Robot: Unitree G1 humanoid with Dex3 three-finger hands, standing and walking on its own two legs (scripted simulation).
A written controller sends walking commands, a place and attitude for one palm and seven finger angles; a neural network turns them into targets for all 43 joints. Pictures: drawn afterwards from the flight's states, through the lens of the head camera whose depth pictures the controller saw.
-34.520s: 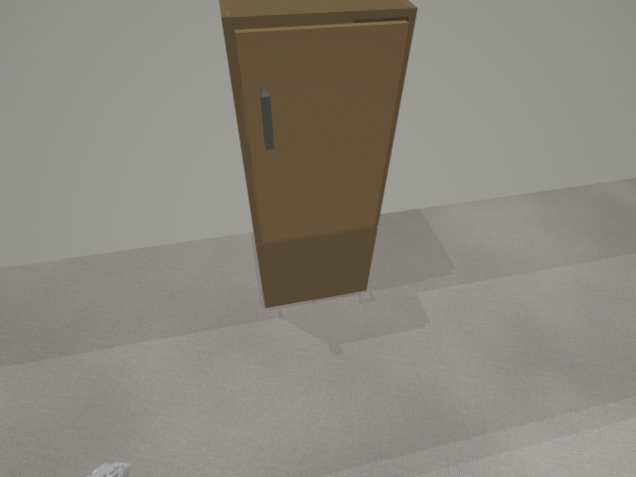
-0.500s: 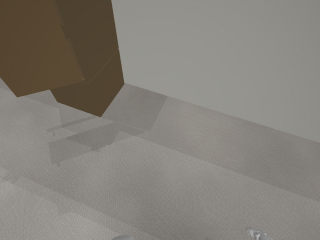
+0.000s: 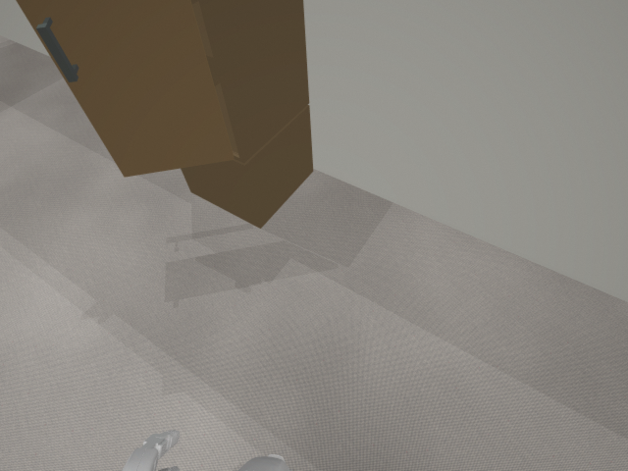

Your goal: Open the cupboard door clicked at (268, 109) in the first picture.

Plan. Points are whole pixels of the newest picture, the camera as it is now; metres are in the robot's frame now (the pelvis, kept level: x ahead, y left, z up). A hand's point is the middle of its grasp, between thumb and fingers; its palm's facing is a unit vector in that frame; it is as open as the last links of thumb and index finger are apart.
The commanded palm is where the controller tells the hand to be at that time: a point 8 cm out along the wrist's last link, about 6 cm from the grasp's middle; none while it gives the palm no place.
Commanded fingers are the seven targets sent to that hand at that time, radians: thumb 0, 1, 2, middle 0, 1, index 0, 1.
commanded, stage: turn to face it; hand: left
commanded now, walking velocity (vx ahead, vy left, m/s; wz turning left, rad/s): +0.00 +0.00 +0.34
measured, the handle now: (60, 50) +0.95 +0.62 +0.05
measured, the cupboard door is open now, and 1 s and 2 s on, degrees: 44 44 44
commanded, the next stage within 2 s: take the last steps up to it in 0.14 s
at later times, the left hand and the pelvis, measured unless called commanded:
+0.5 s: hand out of the picture -0.02 +0.24 -0.17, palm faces +0.26 -0.94 -0.20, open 7.3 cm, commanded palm none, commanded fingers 0.00 0.90 0.90 -0.20 -0.30 -0.20 -0.30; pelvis +0.02 +0.04 +0.01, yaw +11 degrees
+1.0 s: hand (167, 420) +0.21 +0.24 -0.14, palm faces +0.28 -0.94 -0.21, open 7.3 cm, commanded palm none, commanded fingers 0.00 0.90 0.90 -0.20 -0.30 -0.20 -0.30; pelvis +0.15 +0.05 +0.01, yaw +16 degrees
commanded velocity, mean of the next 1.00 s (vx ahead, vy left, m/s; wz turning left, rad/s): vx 0.23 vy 0.11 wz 0.17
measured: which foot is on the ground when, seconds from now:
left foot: up 0.00-0.34, down 0.36-0.88, up 0.90-1.00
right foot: down 0.00-0.36, up 0.38-0.84, down 0.86-1.00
